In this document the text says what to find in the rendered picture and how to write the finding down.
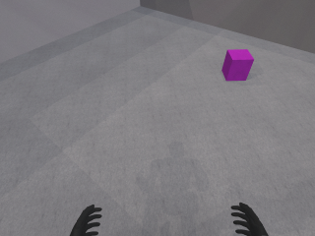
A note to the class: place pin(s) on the robot right hand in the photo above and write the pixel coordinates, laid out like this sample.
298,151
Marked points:
253,223

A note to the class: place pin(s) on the robot left hand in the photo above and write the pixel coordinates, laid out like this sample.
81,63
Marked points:
82,225

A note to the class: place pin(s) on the carton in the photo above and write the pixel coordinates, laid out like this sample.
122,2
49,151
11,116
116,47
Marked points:
237,64

